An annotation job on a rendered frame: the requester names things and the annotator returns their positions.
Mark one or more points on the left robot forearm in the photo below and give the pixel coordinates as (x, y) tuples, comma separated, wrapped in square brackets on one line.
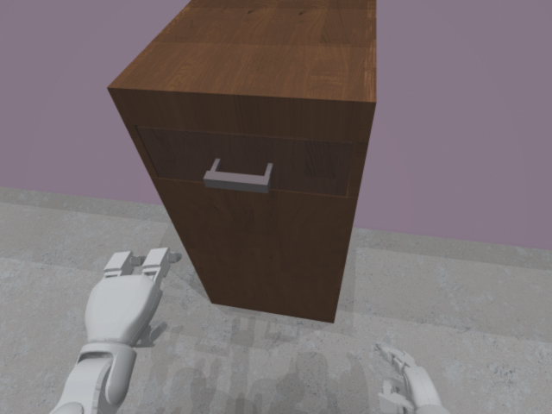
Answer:
[(99, 382)]

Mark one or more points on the left robot hand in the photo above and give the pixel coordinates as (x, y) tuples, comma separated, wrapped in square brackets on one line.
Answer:
[(121, 306)]

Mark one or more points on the right robot hand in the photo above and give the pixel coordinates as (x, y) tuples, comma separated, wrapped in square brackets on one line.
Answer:
[(417, 390)]

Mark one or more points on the handle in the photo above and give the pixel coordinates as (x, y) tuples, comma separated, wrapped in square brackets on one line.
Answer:
[(237, 181)]

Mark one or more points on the cabinet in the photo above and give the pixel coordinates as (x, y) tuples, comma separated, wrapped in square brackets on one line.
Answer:
[(298, 68)]

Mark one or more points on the drawer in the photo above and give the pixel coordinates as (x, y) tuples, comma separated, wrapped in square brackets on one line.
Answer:
[(299, 164)]

